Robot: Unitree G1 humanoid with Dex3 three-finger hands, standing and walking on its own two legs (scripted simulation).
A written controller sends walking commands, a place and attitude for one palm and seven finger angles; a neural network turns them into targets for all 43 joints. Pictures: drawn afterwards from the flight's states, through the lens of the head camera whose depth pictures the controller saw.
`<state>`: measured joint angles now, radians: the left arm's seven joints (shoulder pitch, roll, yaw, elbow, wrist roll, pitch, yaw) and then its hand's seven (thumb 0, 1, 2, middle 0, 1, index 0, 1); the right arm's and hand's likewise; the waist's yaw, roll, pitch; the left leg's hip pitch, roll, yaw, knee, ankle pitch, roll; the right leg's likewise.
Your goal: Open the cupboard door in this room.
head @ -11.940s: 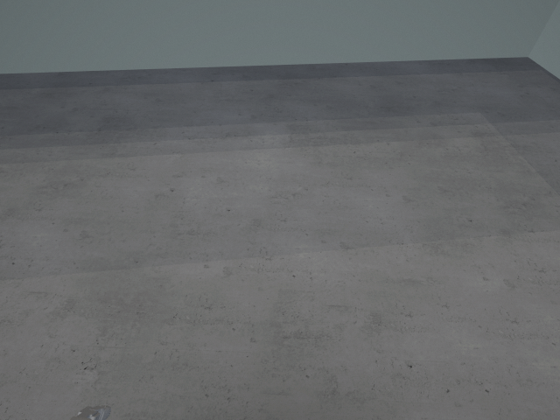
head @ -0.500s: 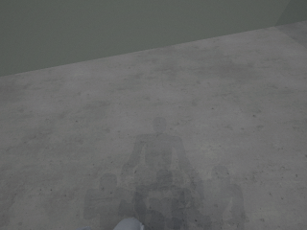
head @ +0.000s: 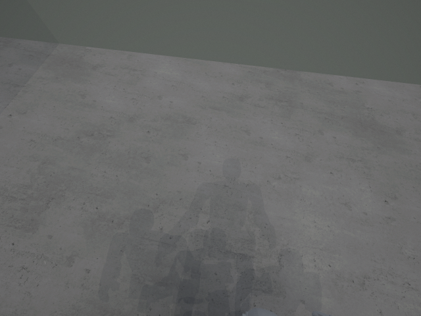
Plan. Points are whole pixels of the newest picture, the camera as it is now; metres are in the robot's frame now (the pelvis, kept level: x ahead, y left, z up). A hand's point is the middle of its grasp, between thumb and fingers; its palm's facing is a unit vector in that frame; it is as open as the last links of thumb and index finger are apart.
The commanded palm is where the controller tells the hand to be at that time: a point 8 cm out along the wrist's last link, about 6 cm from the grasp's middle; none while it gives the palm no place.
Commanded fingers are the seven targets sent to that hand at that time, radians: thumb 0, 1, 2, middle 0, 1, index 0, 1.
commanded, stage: turn or walk to find it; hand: left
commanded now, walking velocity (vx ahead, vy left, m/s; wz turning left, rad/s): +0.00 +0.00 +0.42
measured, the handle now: out of the picture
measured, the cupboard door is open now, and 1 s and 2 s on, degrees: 0 0 0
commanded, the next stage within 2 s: none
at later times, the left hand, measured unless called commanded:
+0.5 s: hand out of the picture +0.05 +0.16 -0.14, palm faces +0.19 -0.94 -0.27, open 7.3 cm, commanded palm none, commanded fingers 0.00 0.90 0.90 -0.20 -0.30 -0.20 -0.30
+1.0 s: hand out of the picture -0.15 +0.20 -0.18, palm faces +0.47 -0.85 -0.24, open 7.3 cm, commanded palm none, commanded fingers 0.00 0.90 0.90 -0.20 -0.30 -0.20 -0.30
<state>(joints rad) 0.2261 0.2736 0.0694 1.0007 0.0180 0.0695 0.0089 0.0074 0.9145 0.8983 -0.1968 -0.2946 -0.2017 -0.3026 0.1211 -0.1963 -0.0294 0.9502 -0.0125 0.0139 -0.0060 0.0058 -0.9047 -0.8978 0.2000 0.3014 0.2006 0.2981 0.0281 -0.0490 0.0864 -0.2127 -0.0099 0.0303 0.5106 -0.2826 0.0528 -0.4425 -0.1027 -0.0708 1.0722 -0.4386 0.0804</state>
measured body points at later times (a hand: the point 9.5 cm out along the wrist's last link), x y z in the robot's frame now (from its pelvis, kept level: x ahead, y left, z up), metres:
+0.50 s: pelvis -0.03 -0.05 +0.00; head +0.00 -0.08 +0.45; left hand +0.04 +0.21 -0.12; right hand +0.03 -0.30 -0.17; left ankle -0.05 +0.08 -0.67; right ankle -0.01 -0.14 -0.74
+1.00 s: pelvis -0.08 -0.01 +0.00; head -0.06 +0.03 +0.45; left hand -0.17 +0.24 -0.16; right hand +0.13 -0.19 -0.13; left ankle -0.12 +0.08 -0.74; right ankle -0.03 -0.15 -0.67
